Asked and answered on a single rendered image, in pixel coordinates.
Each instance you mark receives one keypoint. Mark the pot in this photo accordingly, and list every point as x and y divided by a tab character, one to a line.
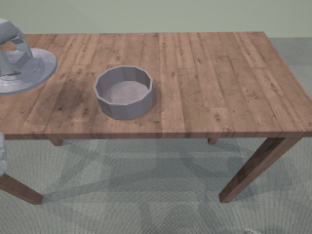
124	92

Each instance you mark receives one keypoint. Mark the lid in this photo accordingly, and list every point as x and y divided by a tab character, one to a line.
35	72

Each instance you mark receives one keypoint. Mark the knob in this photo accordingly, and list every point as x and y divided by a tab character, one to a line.
17	58

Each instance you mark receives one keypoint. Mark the left robot hand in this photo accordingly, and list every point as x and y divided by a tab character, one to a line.
9	32

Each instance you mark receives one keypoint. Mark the table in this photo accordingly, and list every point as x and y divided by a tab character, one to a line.
209	85

